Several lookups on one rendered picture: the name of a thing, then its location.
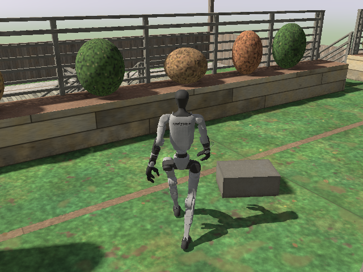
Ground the left robot forearm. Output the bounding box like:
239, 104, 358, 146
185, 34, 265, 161
148, 138, 161, 167

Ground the right robot upper arm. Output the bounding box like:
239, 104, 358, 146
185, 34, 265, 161
193, 114, 209, 144

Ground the right robot forearm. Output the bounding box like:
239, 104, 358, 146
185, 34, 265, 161
202, 136, 210, 154

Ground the left robot upper arm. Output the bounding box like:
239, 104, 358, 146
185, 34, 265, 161
155, 114, 170, 146

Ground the right robot hand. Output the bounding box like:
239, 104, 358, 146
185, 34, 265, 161
197, 150, 210, 161

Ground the humanoid robot head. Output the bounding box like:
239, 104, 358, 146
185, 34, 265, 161
172, 90, 192, 117

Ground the left robot foot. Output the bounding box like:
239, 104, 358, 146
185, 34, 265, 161
173, 206, 181, 216

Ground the left robot hand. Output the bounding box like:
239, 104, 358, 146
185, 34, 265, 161
146, 166, 159, 183

